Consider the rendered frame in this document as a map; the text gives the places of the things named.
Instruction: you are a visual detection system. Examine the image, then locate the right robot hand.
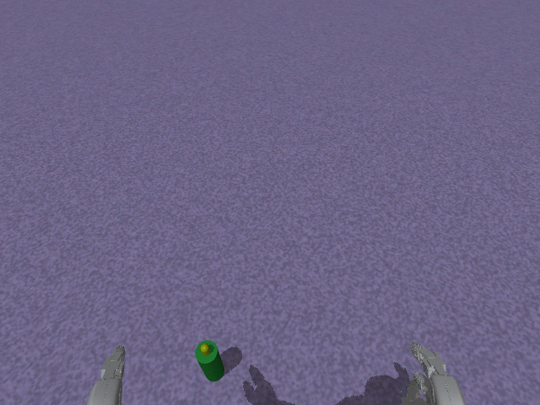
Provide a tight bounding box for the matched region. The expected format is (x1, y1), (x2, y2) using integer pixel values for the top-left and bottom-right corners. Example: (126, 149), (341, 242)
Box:
(401, 343), (467, 405)

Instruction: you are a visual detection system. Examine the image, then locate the left robot hand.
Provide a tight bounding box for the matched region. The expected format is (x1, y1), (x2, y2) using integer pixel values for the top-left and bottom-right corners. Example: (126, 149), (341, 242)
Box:
(87, 345), (125, 405)

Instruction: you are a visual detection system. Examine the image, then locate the bottle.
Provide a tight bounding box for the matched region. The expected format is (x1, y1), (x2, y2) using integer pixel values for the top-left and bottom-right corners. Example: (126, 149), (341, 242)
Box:
(195, 340), (224, 381)

